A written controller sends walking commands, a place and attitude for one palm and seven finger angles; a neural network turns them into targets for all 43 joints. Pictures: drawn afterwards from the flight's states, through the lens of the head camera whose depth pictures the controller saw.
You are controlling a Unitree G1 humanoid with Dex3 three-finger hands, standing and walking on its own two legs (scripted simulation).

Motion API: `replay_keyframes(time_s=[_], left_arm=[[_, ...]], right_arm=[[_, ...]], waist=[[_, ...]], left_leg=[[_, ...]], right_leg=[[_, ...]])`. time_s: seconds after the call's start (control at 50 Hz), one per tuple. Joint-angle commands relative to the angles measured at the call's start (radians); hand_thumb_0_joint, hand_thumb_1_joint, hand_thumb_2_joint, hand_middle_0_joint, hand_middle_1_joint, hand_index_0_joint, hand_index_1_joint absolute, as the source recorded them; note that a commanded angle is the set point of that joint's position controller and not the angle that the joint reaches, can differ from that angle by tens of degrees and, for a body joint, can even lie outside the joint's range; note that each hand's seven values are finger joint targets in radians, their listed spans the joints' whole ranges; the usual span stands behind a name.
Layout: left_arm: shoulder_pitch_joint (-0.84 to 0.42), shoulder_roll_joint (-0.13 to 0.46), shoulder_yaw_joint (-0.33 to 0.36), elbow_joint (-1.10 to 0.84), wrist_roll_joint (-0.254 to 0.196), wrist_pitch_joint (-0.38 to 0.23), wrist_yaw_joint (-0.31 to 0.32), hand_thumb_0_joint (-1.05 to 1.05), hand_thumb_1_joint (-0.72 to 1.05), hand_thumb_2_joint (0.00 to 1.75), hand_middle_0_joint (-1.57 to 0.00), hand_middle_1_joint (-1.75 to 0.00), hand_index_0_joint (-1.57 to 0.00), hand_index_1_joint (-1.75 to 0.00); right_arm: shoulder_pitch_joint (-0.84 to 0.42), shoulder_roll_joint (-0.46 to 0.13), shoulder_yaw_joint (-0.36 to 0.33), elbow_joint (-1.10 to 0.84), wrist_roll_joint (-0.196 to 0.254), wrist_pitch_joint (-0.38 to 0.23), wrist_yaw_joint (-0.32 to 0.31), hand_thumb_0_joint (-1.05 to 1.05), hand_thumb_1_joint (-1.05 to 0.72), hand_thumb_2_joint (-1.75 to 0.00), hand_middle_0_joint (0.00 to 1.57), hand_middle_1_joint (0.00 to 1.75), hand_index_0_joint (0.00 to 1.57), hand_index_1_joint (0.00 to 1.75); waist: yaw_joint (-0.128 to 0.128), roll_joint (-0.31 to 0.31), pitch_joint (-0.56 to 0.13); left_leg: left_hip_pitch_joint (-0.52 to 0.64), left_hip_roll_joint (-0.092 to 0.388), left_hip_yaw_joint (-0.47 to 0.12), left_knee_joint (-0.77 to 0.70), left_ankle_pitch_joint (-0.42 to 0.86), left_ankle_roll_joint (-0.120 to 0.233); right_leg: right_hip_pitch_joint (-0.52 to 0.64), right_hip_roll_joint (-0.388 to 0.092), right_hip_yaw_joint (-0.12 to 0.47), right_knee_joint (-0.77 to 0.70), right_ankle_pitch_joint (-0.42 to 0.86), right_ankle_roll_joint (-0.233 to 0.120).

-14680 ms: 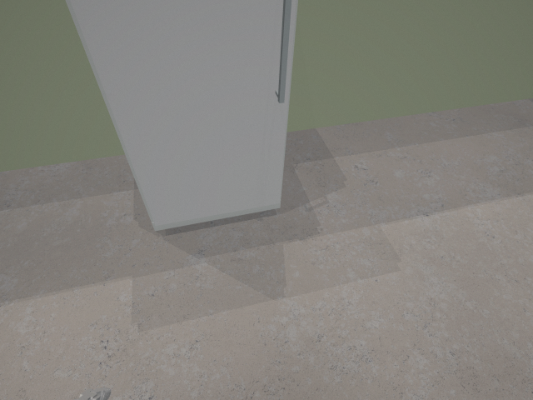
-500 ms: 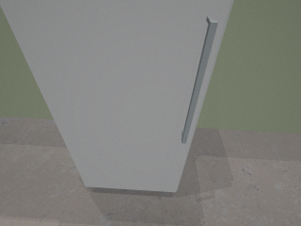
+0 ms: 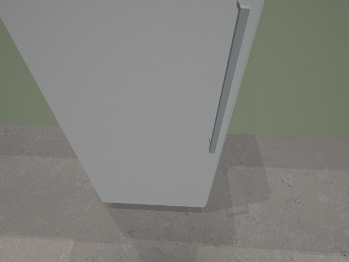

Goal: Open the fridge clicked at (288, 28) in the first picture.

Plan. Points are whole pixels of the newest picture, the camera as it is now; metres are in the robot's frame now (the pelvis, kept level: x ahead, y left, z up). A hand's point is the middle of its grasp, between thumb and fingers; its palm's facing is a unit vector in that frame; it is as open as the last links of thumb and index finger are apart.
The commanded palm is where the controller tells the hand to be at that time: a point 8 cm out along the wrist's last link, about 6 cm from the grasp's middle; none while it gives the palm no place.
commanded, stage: come to a stop and stand still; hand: right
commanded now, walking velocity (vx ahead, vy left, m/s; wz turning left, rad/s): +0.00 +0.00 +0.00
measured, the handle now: (222, 95) +0.51 -0.09 +0.13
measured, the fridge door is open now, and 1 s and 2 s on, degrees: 0 0 0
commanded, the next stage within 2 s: look again from close up in 0.06 s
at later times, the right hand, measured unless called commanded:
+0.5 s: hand out of the picture +0.06 -0.21 -0.16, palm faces -0.01 +0.96 -0.28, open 7.4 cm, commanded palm none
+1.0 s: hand out of the picture +0.09 -0.22 -0.15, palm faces -0.02 +0.95 -0.32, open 7.4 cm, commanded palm none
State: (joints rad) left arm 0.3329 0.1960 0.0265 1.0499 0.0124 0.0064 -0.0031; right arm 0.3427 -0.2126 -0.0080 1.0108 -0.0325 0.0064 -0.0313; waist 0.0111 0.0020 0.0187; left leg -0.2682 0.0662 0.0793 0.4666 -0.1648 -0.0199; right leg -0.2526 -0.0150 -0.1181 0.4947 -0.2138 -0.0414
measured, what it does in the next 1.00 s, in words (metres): stands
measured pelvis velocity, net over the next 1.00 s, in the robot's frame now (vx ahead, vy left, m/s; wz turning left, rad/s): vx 0.03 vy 0.01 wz -0.01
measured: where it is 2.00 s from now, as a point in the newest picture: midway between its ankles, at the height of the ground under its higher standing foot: outside the picture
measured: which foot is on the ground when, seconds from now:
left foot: down 0.00-1.00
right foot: down 0.00-1.00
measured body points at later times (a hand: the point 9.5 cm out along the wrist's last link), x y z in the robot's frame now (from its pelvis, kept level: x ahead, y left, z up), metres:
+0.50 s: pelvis +0.02 +0.00 +0.01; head +0.02 +0.00 +0.46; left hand +0.07 +0.26 -0.14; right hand +0.06 -0.26 -0.14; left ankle +0.05 +0.14 -0.74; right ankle +0.04 -0.09 -0.74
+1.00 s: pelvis +0.03 +0.01 +0.01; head +0.04 +0.02 +0.46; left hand +0.09 +0.29 -0.13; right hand +0.09 -0.27 -0.13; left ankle +0.05 +0.14 -0.74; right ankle +0.04 -0.09 -0.74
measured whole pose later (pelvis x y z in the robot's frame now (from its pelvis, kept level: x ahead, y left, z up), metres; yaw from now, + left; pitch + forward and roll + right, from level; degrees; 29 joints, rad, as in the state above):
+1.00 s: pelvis +0.03 +0.01 +0.01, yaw -1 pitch -2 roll +0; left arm 0.17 0.30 0.00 1.11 0.01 -0.01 -0.01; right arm 0.18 -0.30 0.01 1.07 -0.02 -0.01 -0.02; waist 0.01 -0.01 0.04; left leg -0.15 0.05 0.10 0.34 -0.16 -0.01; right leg -0.12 -0.01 -0.10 0.34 -0.18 -0.02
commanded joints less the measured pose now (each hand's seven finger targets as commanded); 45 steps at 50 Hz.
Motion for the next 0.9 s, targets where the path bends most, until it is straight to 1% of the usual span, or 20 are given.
replay_keyframes(time_s=[0.0, 0.06, 0.08, 0.12, 0.18, 0.2, 0.28, 0.32, 0.38, 0.42, 0.44, 0.5, 0.54, 0.62, 0.64, 0.66, 0.7, 0.74, 0.84, 0.88], left_arm=[[-0.008, 0.155, 0.03, -0.059, 0.001, -0.024, 0.012, 0.0, 0.9, 0.9, -0.2, -0.3, -0.2, -0.3], [-0.016, 0.161, 0.031, -0.053, 0.0, -0.025, 0.012, 0.0, 0.9, 0.9, -0.2, -0.3, -0.2, -0.3], [-0.02, 0.165, 0.032, -0.049, 0.0, -0.026, 0.012, 0.0, 0.9, 0.9, -0.2, -0.3, -0.2, -0.3], [-0.026, 0.168, 0.03, -0.047, -0.002, -0.028, 0.011, 0.0, 0.9, 0.9, -0.2, -0.3, -0.2, -0.3], [-0.04, 0.176, 0.029, -0.04, -0.002, -0.028, 0.01, 0.0, 0.9, 0.9, -0.2, -0.3, -0.2, -0.3], [-0.044, 0.176, 0.028, -0.039, -0.003, -0.029, 0.01, 0.0, 0.9, 0.9, -0.2, -0.3, -0.2, -0.3], [-0.079, 0.195, 0.027, -0.036, -0.002, -0.032, 0.009, 0.0, 0.9, 0.9, -0.2, -0.3, -0.2, -0.3], [-0.092, 0.201, 0.026, -0.036, -0.003, -0.032, 0.008, 0.0, 0.9, 0.9, -0.2, -0.3, -0.2, -0.3], [-0.111, 0.214, 0.025, -0.032, -0.002, -0.034, 0.007, 0.0, 0.9, 0.9, -0.2, -0.3, -0.2, -0.3], [-0.126, 0.219, 0.023, -0.033, -0.003, -0.035, 0.006, 0.0, 0.9, 0.9, -0.2, -0.3, -0.2, -0.3], [-0.134, 0.223, 0.023, -0.032, -0.004, -0.034, 0.006, 0.0, 0.9, 0.9, -0.2, -0.3, -0.2, -0.3], [-0.146, 0.231, 0.022, -0.03, -0.003, -0.033, 0.005, 0.0, 0.9, 0.9, -0.2, -0.3, -0.2, -0.3], [-0.16, 0.241, 0.02, -0.025, -0.003, -0.034, 0.005, 0.0, 0.9, 0.9, -0.2, -0.3, -0.2, -0.3], [-0.176, 0.253, 0.017, -0.023, -0.002, -0.033, 0.003, 0.0, 0.9, 0.9, -0.2, -0.3, -0.2, -0.3], [-0.178, 0.257, 0.017, -0.02, -0.002, -0.034, 0.003, 0.0, 0.9, 0.9, -0.2, -0.3, -0.2, -0.3], [-0.184, 0.26, 0.016, -0.02, -0.001, -0.033, 0.004, 0.0, 0.9, 0.9, -0.2, -0.3, -0.2, -0.3], [-0.178, 0.26, 0.015, -0.018, -0.002, -0.034, 0.003, 0.0, 0.9, 0.9, -0.2, -0.3, -0.2, -0.3], [-0.19, 0.269, 0.014, -0.013, -0.002, -0.035, 0.003, 0.0, 0.9, 0.9, -0.2, -0.3, -0.2, -0.3], [-0.191, 0.276, 0.009, -0.006, -0.002, -0.034, 0.004, 0.0, 0.9, 0.9, -0.2, -0.3, -0.2, -0.3], [-0.189, 0.276, 0.008, -0.004, -0.002, -0.035, 0.005, 0.0, 0.9, 0.9, -0.2, -0.3, -0.2, -0.3]], right_arm=[[0.022, -0.13, -0.03, -0.045, 0.003, -0.024, -0.005, 0.0, -0.9, -0.9, 0.2, 0.3, 0.2, 0.3], [0.013, -0.134, -0.03, -0.035, 0.004, -0.026, -0.004, 0.0, -0.9, -0.9, 0.2, 0.3, 0.2, 0.3], [0.012, -0.138, -0.031, -0.032, 0.004, -0.028, -0.003, 0.0, -0.9, -0.9, 0.2, 0.3, 0.2, 0.3], [0.001, -0.144, -0.03, -0.03, 0.004, -0.031, -0.005, 0.0, -0.9, -0.9, 0.2, 0.3, 0.2, 0.3], [-0.015, -0.155, -0.029, -0.024, 0.005, -0.033, -0.004, 0.0, -0.9, -0.9, 0.2, 0.3, 0.2, 0.3], [-0.012, -0.157, -0.028, -0.023, 0.005, -0.034, -0.004, 0.0, -0.9, -0.9, 0.2, 0.3, 0.2, 0.3], [-0.037, -0.169, -0.027, -0.017, 0.006, -0.035, -0.003, 0.0, -0.9, -0.9, 0.2, 0.3, 0.2, 0.3], [-0.053, -0.178, -0.026, -0.016, 0.005, -0.036, -0.004, 0.0, -0.9, -0.9, 0.2, 0.3, 0.2, 0.3], [-0.072, -0.188, -0.027, -0.015, 0.007, -0.037, -0.003, 0.0, -0.9, -0.9, 0.2, 0.3, 0.2, 0.3], [-0.083, -0.198, -0.026, -0.017, 0.007, -0.039, -0.003, 0.0, -0.9, -0.9, 0.2, 0.3, 0.2, 0.3], [-0.093, -0.203, -0.026, -0.016, 0.008, -0.039, -0.002, 0.0, -0.9, -0.9, 0.2, 0.3, 0.2, 0.3], [-0.108, -0.215, -0.026, -0.017, 0.008, -0.04, -0.001, 0.0, -0.9, -0.9, 0.2, 0.3, 0.2, 0.3], [-0.125, -0.224, -0.027, -0.019, 0.009, -0.039, 0.0, 0.0, -0.9, -0.9, 0.2, 0.3, 0.2, 0.3], [-0.143, -0.24, -0.026, -0.015, 0.01, -0.04, 0.002, 0.0, -0.9, -0.9, 0.2, 0.3, 0.2, 0.3], [-0.147, -0.243, -0.026, -0.014, 0.011, -0.041, 0.002, 0.0, -0.9, -0.9, 0.2, 0.3, 0.2, 0.3], [-0.156, -0.247, -0.026, -0.013, 0.011, -0.04, 0.003, 0.0, -0.9, -0.9, 0.2, 0.3, 0.2, 0.3], [-0.157, -0.251, -0.026, -0.013, 0.01, -0.042, 0.003, 0.0, -0.9, -0.9, 0.2, 0.3, 0.2, 0.3], [-0.168, -0.258, -0.026, -0.011, 0.011, -0.042, 0.004, 0.0, -0.9, -0.9, 0.2, 0.3, 0.2, 0.3], [-0.175, -0.263, -0.023, -0.004, 0.013, -0.04, 0.006, 0.0, -0.9, -0.9, 0.2, 0.3, 0.2, 0.3], [-0.177, -0.266, -0.024, 0.001, 0.013, -0.04, 0.007, 0.0, -0.9, -0.9, 0.2, 0.3, 0.2, 0.3]], waist=[[-0.011, -0.025, 0.063], [-0.008, -0.022, 0.067], [-0.008, -0.019, 0.056], [-0.006, 0.001, 0.044], [-0.005, 0.003, 0.06], [-0.006, 0.005, 0.047], [-0.007, -0.027, 0.044], [-0.008, -0.007, 0.042], [-0.007, -0.022, 0.021], [-0.008, -0.009, 0.007], [-0.008, 0.001, 0.019], [-0.007, 0.004, 0.004], [-0.008, -0.01, 0.008], [-0.008, 0.004, 0.003], [-0.007, -0.009, -0.007], [-0.007, -0.004, 0.004], [-0.007, 0.008, -0.024], [-0.008, -0.01, -0.014], [-0.009, -0.008, -0.005], [-0.008, -0.006, -0.017]], left_leg=[[0.017, 0.053, -0.085, -0.098, -0.173, 0.037], [0.015, 0.059, -0.093, -0.102, -0.17, 0.04], [0.019, 0.06, -0.092, -0.102, -0.163, 0.04], [0.027, 0.066, -0.097, -0.107, -0.128, 0.042], [0.02, 0.071, -0.103, -0.118, -0.139, 0.042], [0.026, 0.071, -0.101, -0.119, -0.112, 0.043], [0.042, 0.07, -0.096, -0.114, -0.076, 0.04], [0.057, 0.074, -0.094, -0.117, -0.044, 0.039], [0.071, 0.076, -0.092, -0.116, -0.016, 0.037], [0.085, 0.08, -0.09, -0.12, 0.017, 0.036], [0.081, 0.08, -0.092, -0.127, 0.01, 0.034], [0.091, 0.082, -0.094, -0.137, 0.023, 0.036], [0.1, 0.083, -0.095, -0.143, 0.013, 0.033], [0.11, 0.088, -0.093, -0.156, 0.027, 0.033], [0.117, 0.089, -0.096, -0.159, 0.027, 0.035], [0.112, 0.088, -0.098, -0.164, 0.02, 0.035], [0.135, 0.09, -0.092, -0.163, 0.054, 0.035], [0.138, 0.092, -0.093, -0.168, 0.055, 0.034], [0.138, 0.091, -0.093, -0.181, 0.044, 0.032], [0.15, 0.092, -0.094, -0.184, 0.049, 0.033]], right_leg=[[-0.101, -0.115, 0.18, -0.206, -0.257, 0.007], [-0.097, -0.112, 0.176, -0.205, -0.245, 0.01], [-0.086, -0.111, 0.174, -0.203, -0.235, 0.01], [-0.062, -0.111, 0.169, -0.189, -0.181, 0.009], [-0.056, -0.108, 0.166, -0.193, -0.172, 0.012], [-0.039, -0.109, 0.162, -0.186, -0.138, 0.012], [-0.024, -0.113, 0.167, -0.205, -0.12, 0.015], [-0.015, -0.113, 0.161, -0.202, -0.077, 0.016], [0.013, -0.116, 0.158, -0.208, -0.04, 0.019], [0.032, -0.115, 0.153, -0.197, 0.02, 0.018], [0.032, -0.115, 0.152, -0.2, 0.016, 0.02], [0.053, -0.116, 0.151, -0.201, 0.041, 0.021], [0.048, -0.116, 0.153, -0.212, 0.03, 0.023], [0.064, -0.116, 0.152, -0.216, 0.055, 0.024], [0.069, -0.115, 0.151, -0.217, 0.056, 0.025], [0.069, -0.115, 0.153, -0.222, 0.049, 0.026], [0.084, -0.12, 0.152, -0.217, 0.087, 0.025], [0.08, -0.118, 0.152, -0.226, 0.087, 0.028], [0.085, -0.119, 0.151, -0.237, 0.078, 0.031], [0.091, -0.119, 0.152, -0.24, 0.082, 0.03]])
